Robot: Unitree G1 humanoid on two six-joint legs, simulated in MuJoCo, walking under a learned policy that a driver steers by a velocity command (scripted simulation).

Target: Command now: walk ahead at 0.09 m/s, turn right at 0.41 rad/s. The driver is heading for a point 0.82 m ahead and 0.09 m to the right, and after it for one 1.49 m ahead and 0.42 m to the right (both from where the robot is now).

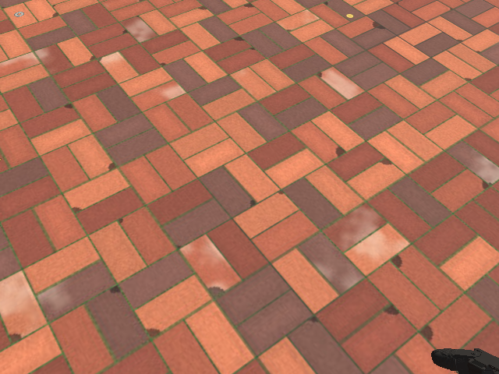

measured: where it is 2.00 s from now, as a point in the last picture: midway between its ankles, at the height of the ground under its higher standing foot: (284, 247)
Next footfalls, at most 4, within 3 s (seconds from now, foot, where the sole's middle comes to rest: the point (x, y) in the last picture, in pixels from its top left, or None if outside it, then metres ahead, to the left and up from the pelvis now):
0.32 right None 0.04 -0.14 -0.77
0.90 left None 0.39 0.04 -0.77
1.40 right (318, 288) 0.72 -0.14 -0.77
1.90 left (258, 206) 0.99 0.05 -0.77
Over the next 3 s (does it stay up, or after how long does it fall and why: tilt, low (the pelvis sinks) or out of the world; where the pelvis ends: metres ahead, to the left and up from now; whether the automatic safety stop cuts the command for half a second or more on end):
stays up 1.31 -0.27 -0.01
